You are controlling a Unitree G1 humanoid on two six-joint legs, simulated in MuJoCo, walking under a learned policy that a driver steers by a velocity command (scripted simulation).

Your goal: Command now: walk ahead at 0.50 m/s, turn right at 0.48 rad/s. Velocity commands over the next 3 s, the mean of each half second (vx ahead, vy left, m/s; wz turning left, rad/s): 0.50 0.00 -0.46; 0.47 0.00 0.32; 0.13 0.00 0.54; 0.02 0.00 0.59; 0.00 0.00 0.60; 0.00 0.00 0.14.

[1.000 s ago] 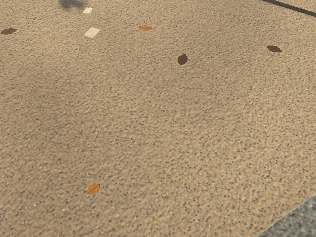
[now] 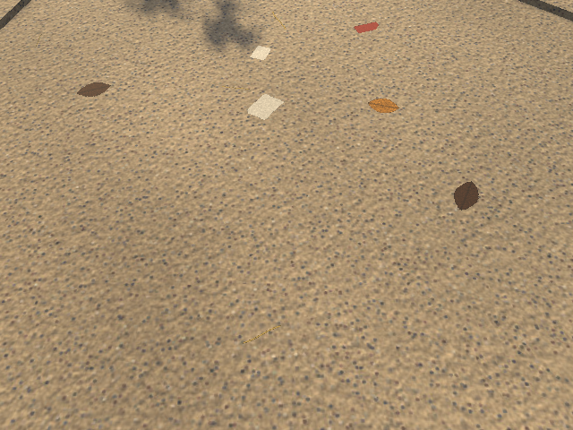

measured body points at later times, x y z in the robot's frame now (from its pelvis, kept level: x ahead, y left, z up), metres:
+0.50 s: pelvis +0.27 -0.08 +0.01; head +0.29 -0.11 +0.46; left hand +0.39 +0.18 -0.10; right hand +0.40 -0.37 -0.09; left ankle +0.49 +0.05 -0.68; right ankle +0.20 -0.14 -0.74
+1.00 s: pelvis +0.57 -0.08 +0.01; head +0.62 -0.07 +0.46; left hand +0.79 +0.16 -0.08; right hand +0.61 -0.36 -0.11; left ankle +0.56 -0.01 -0.74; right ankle +0.72 -0.27 -0.68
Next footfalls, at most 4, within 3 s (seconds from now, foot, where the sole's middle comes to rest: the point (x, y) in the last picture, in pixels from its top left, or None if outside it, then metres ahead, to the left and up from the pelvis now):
0.14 right None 0.24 -0.14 -0.77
0.70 left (300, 386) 0.60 -0.02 -0.77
1.16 right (362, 291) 0.85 -0.20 -0.77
1.58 left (278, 339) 0.72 0.03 -0.77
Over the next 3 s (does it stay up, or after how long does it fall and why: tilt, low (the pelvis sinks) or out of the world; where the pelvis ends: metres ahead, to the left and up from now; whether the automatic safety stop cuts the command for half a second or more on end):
stays up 0.69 -0.05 -0.01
